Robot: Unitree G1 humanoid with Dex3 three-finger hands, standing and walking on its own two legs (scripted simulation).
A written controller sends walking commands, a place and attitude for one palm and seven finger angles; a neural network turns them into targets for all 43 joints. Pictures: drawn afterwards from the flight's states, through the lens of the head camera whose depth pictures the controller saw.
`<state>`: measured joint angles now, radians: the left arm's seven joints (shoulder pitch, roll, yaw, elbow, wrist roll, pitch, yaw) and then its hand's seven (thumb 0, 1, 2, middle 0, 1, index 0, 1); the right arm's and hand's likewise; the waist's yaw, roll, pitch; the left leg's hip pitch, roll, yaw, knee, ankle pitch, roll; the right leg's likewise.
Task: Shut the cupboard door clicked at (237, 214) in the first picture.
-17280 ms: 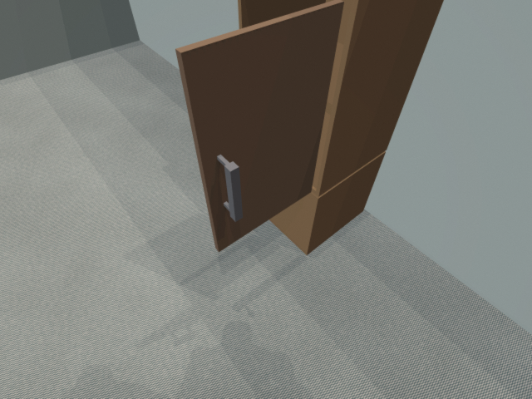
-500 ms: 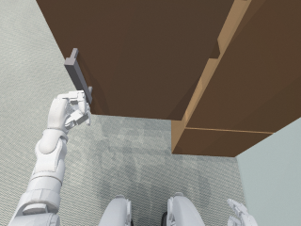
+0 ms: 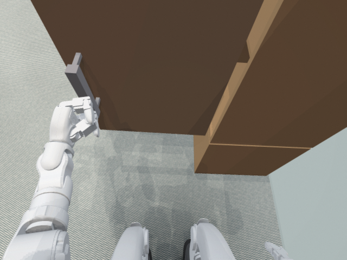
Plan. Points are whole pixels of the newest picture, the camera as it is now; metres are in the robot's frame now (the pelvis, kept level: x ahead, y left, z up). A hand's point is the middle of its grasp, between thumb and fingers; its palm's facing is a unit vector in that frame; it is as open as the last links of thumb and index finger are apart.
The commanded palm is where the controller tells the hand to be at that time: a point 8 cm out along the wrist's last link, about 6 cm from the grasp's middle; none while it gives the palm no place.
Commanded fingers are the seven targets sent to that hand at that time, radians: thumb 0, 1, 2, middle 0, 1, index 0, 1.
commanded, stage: push the door shut along its arc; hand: left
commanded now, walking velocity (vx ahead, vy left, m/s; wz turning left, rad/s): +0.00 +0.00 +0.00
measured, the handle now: (87, 88) +0.51 +0.21 +0.03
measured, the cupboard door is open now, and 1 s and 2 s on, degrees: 89 77 66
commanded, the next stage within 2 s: pull the fist back off the door in 1.84 s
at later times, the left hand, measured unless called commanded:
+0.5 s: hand (99, 111) +0.44 +0.17 +0.03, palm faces -0.14 -0.99 -0.06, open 3.2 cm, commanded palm +0.44 +0.21 +0.03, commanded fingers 0.00 0.90 0.90 -1.30 -1.50 -1.30 -1.50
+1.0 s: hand (105, 91) +0.50 +0.17 +0.03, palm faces -0.27 -0.96 -0.05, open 3.1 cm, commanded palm +0.52 +0.18 +0.03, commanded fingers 0.00 0.90 0.90 -1.30 -1.50 -1.30 -1.50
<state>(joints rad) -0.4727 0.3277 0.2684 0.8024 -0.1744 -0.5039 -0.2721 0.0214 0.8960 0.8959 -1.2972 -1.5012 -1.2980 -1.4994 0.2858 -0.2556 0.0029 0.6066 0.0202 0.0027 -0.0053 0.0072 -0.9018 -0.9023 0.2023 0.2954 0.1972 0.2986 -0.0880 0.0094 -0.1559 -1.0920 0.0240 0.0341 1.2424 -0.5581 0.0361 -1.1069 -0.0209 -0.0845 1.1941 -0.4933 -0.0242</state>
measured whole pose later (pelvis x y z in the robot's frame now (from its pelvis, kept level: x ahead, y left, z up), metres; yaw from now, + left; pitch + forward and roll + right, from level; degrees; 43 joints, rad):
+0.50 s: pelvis -0.01 +0.00 -0.01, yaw +1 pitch +25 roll -2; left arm -0.70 0.40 0.27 1.01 -0.16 -0.49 -0.36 0.02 0.90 0.90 -1.30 -1.50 -1.33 -1.50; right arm 0.28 -0.26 0.01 0.63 0.02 0.01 -0.01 0.00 -0.90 -0.90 0.20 0.30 0.20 0.30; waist -0.11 0.02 -0.15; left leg -1.16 0.02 0.02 1.29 -0.56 0.03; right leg -1.17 -0.02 -0.10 1.23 -0.50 -0.03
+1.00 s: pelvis -0.02 +0.01 -0.03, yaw +0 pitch +28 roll -5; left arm -1.02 0.56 0.24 1.20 -0.11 -0.39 -0.44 0.02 0.90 0.90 -1.30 -1.50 -1.32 -1.50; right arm 0.33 -0.29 0.04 0.66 0.00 -0.02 -0.01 0.00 -0.90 -0.90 0.20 0.30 0.20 0.30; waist -0.19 0.02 -0.14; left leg -1.32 0.03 -0.01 1.38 -0.56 0.05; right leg -1.29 -0.02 -0.13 1.28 -0.47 -0.02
